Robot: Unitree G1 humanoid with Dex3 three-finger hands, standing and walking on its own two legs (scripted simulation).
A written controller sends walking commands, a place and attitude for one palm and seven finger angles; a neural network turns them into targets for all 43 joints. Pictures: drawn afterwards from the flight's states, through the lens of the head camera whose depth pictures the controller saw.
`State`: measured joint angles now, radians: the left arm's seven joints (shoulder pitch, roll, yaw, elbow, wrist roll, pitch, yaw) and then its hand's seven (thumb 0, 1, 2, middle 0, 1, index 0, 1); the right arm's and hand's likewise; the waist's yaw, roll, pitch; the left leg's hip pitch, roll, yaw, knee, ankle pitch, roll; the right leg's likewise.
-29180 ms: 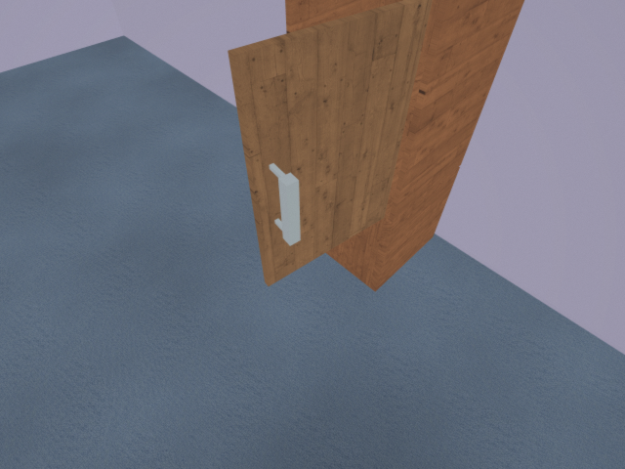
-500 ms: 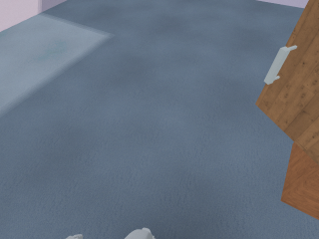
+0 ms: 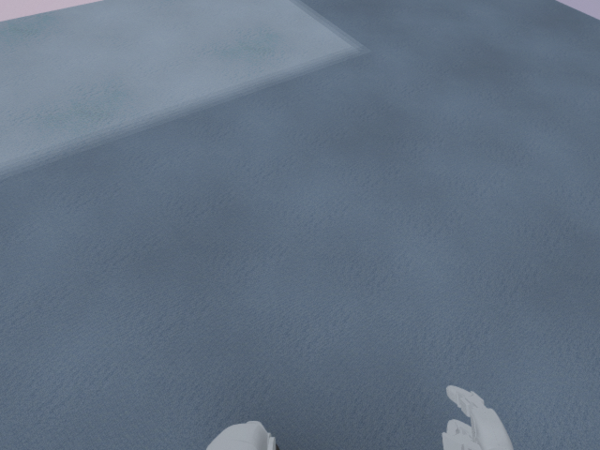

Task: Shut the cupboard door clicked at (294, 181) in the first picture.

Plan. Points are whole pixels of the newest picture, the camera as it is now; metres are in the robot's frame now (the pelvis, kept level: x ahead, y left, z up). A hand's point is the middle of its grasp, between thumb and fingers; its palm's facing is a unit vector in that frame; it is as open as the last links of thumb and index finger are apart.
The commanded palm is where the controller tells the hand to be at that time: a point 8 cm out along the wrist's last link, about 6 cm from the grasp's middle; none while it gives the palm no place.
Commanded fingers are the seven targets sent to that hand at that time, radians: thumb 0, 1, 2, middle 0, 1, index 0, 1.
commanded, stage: walk to a spot facing it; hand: left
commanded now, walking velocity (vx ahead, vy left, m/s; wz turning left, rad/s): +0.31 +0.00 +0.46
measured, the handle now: out of the picture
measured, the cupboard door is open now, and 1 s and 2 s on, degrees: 55 55 55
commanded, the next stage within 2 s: turn to face it in 0.22 s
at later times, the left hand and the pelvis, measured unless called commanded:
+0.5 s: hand (217, 310) +0.33 +0.18 -0.13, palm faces +0.05 -0.98 -0.20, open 7.4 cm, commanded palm none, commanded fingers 0.00 0.90 0.90 -0.20 -0.30 -0.20 -0.30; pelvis +0.20 -0.01 +0.01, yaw +5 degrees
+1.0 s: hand (190, 315) +0.32 +0.23 -0.15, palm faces -0.04 -0.98 -0.19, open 7.4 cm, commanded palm none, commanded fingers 0.00 0.90 0.90 -0.20 -0.30 -0.20 -0.30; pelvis +0.26 +0.03 +0.02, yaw -9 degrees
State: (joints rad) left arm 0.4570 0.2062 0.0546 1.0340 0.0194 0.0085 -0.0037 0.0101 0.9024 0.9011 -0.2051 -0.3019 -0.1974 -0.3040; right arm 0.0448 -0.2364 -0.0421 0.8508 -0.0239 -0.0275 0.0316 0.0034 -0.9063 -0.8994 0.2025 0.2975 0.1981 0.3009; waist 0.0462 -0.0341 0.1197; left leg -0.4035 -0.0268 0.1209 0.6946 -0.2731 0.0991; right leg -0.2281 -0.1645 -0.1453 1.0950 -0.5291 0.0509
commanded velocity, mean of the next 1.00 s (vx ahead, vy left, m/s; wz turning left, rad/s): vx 0.08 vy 0.00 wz -0.33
